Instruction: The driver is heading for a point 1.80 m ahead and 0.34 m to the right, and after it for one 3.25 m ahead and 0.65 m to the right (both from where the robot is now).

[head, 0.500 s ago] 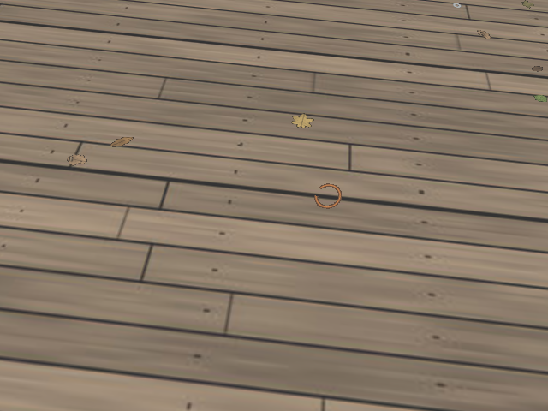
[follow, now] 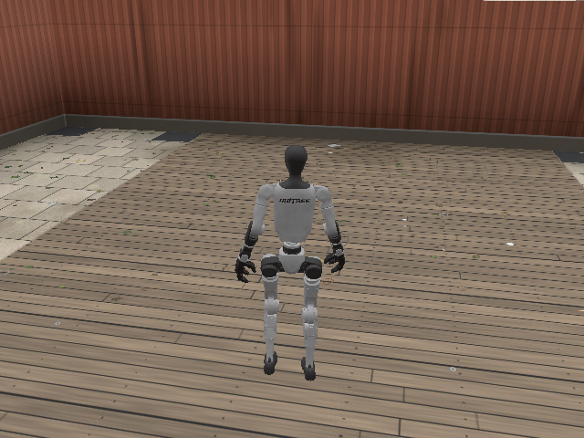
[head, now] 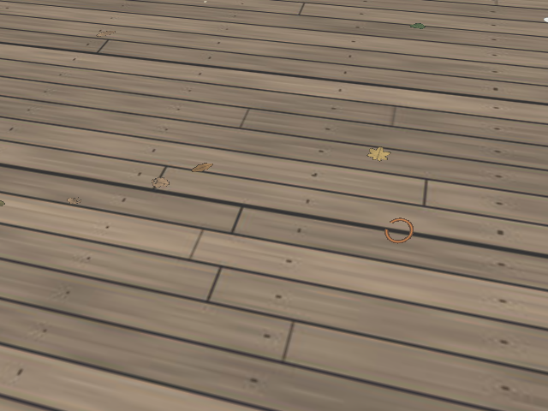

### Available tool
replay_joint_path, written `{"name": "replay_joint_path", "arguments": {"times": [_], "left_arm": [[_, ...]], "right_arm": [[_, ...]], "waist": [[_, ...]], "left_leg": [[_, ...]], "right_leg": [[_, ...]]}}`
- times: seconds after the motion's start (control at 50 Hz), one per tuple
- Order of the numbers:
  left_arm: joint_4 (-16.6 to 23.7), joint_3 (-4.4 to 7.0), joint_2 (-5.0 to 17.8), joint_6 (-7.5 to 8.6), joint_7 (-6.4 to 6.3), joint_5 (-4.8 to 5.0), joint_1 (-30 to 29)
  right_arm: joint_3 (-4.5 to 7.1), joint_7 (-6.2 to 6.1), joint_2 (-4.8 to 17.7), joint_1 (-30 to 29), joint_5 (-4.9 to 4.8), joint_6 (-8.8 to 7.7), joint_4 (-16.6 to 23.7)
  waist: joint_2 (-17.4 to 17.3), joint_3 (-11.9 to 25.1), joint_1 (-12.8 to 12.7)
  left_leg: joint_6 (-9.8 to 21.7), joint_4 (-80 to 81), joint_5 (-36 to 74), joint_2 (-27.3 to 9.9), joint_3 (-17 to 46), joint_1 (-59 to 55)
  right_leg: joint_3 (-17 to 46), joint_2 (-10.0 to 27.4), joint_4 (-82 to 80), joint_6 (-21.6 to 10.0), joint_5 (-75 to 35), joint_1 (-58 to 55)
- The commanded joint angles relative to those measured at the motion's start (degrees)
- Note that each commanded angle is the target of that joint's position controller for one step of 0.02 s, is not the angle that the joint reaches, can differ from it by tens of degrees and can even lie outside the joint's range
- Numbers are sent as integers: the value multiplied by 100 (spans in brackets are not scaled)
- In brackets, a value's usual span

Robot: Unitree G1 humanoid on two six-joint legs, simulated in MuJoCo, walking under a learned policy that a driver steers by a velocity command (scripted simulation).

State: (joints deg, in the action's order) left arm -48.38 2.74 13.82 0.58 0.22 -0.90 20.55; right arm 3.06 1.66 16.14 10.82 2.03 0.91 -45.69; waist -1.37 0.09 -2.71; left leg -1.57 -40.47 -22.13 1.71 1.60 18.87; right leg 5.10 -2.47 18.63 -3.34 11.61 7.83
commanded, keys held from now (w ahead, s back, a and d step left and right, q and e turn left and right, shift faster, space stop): w+e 0.68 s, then w+q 0.32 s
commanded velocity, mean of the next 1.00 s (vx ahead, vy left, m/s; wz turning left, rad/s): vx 0.46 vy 0.00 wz -0.34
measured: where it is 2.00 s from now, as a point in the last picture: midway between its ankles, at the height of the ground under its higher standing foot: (392, 249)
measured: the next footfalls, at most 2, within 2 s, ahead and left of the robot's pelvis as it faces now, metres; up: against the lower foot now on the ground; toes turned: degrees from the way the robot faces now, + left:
left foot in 0.10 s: +0.07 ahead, +0.12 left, +0.00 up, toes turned -5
right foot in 0.54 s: +0.34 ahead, -0.16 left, +0.00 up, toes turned -22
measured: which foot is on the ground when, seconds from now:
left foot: up 0.00-0.08, down 0.10-0.56, up 0.58-1.00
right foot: down 0.00-0.10, up 0.12-0.52, down 0.54-1.00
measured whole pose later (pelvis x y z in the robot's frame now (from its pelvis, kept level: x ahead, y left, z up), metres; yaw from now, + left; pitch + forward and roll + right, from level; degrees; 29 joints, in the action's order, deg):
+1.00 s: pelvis +0.44 -0.14 -0.01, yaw -21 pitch +1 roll -1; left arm -51.5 1.9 14.1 4.6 0.1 -1.2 21.7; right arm 1.4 2.6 14.6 8.6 1.4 -1.1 -45.3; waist -2.6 -2.2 -2.4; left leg 2.2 -40.1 0.8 -3.9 -1.5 37.7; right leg -1.9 -7.8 7.5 -6.6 15.1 -6.6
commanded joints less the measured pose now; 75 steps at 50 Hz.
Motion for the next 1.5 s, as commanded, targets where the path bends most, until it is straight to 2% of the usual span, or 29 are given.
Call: {"name": "replay_joint_path", "arguments": {"times": [0.02, 0.08, 0.12, 0.14, 0.18, 0.22, 0.34, 0.44, 0.52, 0.54, 0.56, 0.58, 0.6, 0.64, 0.66, 0.7, 0.74, 0.84, 0.98, 1.04, 1.08, 1.12, 1.14, 1.16, 1.18, 1.22, 1.24, 1.32, 1.5], "left_arm": [[181, 340, 1139, 59, 18, -5, 17], [298, 344, 922, 57, 14, 78, -451], [742, 145, 228, 157, 26, 129, -876], [736, 227, 708, 139, 26, -26, -942], [421, 267, 703, 114, 155, -39, -520], [370, 267, 650, 54, 262, -117, -538], [823, 145, 416, -16, 434, -118, -1528], [1199, 14, 322, -17, 546, -131, -2310], [1009, 129, 604, 5, 393, -173, -1333], [717, 234, 790, 57, 321, -216, -399], [512, 398, 1259, 68, 203, -252, 417], [694, 516, 1828, 27, 157, -123, 52], [739, 537, 1764, -45, 126, -1, 231], [554, 384, 1201, 2, 39, 36, -239], [552, 334, 1062, 56, 15, 39, -446], [591, 240, 845, 154, 20, 44, -673], [447, 202, 790, 286, 55, 55, -501], [149, 160, 812, 400, 81, 52, -5], [-208, 50, 731, 459, -67, -46, 459], [-308, 14, 800, 451, -160, -86, 379], [-348, 39, 983, 417, -233, -128, 306], [-239, 57, 1138, 374, -247, -96, 49], [111, -51, 736, 448, -164, 76, 212], [203, -6, 830, 495, -105, -23, 130], [335, -26, 829, 534, -60, -95, -299], [419, -51, 793, 567, -11, -67, -497], [453, -62, 763, 458, -8, -153, -459], [608, -127, 566, 178, 54, -219, -559], [1262, -208, 582, 269, 99, -86, -2341]], "right_arm": [[33, -85, 345, -493, -74, -221, 492], [71, -272, 427, 535, -72, -387, 184], [312, -409, 1586, 1434, 2, -425, 82], [312, -408, 1387, 1163, 58, -400, 29], [90, -319, 578, 517, -27, -476, 202], [32, -323, 437, 543, -36, -560, 170], [25, -208, 397, 1018, -54, -654, -141], [66, -240, 611, 1186, -71, -653, -338], [128, -311, 956, 1312, -65, -514, -489], [124, -326, 986, 1293, -82, -475, -465], [67, -296, 791, 1369, -45, -478, -308], [-32, -173, 222, 1450, -130, -522, 119], [67, -147, 776, 743, -86, -593, 272], [-14, -143, 571, 549, -136, -693, 311], [-15, -146, 533, 538, -50, -632, 309], [-40, -108, 453, 953, 86, -409, 159], [-62, -48, 320, 1017, 87, -281, 95], [-48, 12, 326, -52, -25, -247, 336], [-115, 113, 194, -1011, -70, -309, 591], [-119, 118, 191, -937, -44, -328, 610], [-52, 61, 344, -253, -28, -331, 420], [125, -18, 705, 1409, 70, -408, -39], [378, -107, 1499, 2000, 139, -358, -86], [362, -67, 1382, 1648, -96, -319, -75], [354, -59, 1261, 1295, -232, -298, -78], [221, -80, 711, 765, -179, -275, -12], [174, -104, 586, 640, -191, -293, -26], [230, -98, 823, 763, -200, -435, -68], [318, -168, 941, 1582, -135, -356, -160]], "waist": [[1014, -319, 13], [488, -82, 665], [-1309, 239, 1089], [-738, -319, 843], [-366, -651, 412], [-470, -570, 384], [-423, -646, 486], [-394, -752, 583], [-535, 97, 58], [-388, 641, -362], [189, 1249, -635], [1675, 1863, -131], [737, 1885, -549], [106, 426, -53], [25, 178, 172], [76, 194, 470], [150, 128, 514], [315, -329, 156], [317, -634, -161], [442, -477, -5], [673, -17, 328], [557, 820, 1144], [-642, 1539, 1160], [-727, 1834, 851], [-155, 1042, 760], [344, -17, 400], [321, -210, 210], [-2, -162, 87], [-260, -164, 808]], "left_leg": [[110, 951, -153, 180, -240, 181], [355, 2210, 1028, -55, -50, -2424], [963, 3437, -2111, -2486, 3049, -3366], [1303, 3438, -2269, -2690, 3175, -2555], [1059, 3523, -1230, -1979, 2021, -2064], [938, 3495, 198, -1611, 1042, -2018], [975, 3350, 2470, -1466, -227, -1927], [853, 3182, 3458, -1526, -895, -1909], [709, 1003, 6804, -1625, -1328, -2324], [614, -289, 6278, -1545, -1427, -1787], [478, -2033, 4013, -1354, -1449, -550], [133, -4147, -749, -149, -1002, 1748], [186, -4494, -392, -191, 55, 2293], [243, -3582, 430, -740, 54, 2167], [203, -3151, 405, -880, 113, 1818], [106, -2762, 358, -919, 45, 1252], [63, -2347, 615, -926, -135, 1207], [127, -1145, 1922, -982, -237, 1961], [445, 183, 2361, -454, -371, 2170], [695, 649, 1788, -82, -738, 1544], [933, 713, 1145, 306, -966, 742], [1376, 1333, 1286, 121, -388, -1426], [2262, 1245, 1303, -1532, 2064, -3359], [2734, 1970, 2162, -2205, 4204, -3848], [2543, 2112, 1821, -1957, 3340, -3216], [2100, 2531, 2131, -1525, 2325, -1676], [1959, 2659, 2423, -1261, 1987, -1144], [1860, 2900, 2901, -773, 1403, -508], [1398, 2344, 3472, -673, 1713, -1532]], "right_leg": [[1737, 1156, -730, -1000, 1213, 29], [1448, 609, 163, -554, 1353, 1816], [-55, -448, 2700, -122, 2115, 3695], [45, 153, 3469, -183, 1737, 3821], [73, 365, 3813, -94, 949, 3573], [-132, 437, 4173, 42, 444, 3524], [-413, 546, 3752, 255, -452, 3832], [-1076, 472, 2110, -34, -670, 2904], [-1470, -281, 1658, -595, 225, 1235], [-1317, -420, 1274, -788, 108, -59], [-18, 527, 1032, -1055, 977, -1507], [3410, 2190, 279, -1839, 1274, -2922], [3697, 2198, -195, -1907, 653, -2800], [2128, 1789, -241, -1585, -796, -1163], [1708, 1461, -302, -1419, -1235, -559], [1171, 1195, -478, -1346, -1769, 31], [808, 1085, -728, -1296, -1949, 244], [247, 965, -1130, -805, -2046, -188], [-446, 1224, -1151, -509, -2933, -1266], [-755, 1323, -565, -356, -4792, -1627], [-908, 1375, 619, -244, -6647, -1835], [-1123, 1284, 3002, -168, -5520, -762], [-1379, 490, 5494, 134, -2366, 1413], [-526, -328, 6564, 159, 1728, 2801], [30, 171, 6442, 90, 1188, 3254], [-126, 580, 5529, 137, 726, 3014], [-157, 673, 5206, 242, 728, 2743], [-444, 744, 4192, 560, 326, 2456], [-498, 411, 1822, 599, -977, 2677]]}}
Over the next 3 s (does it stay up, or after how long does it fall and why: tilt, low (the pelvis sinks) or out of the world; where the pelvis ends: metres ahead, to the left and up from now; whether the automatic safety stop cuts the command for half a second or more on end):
stays up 1.49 -0.29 -0.01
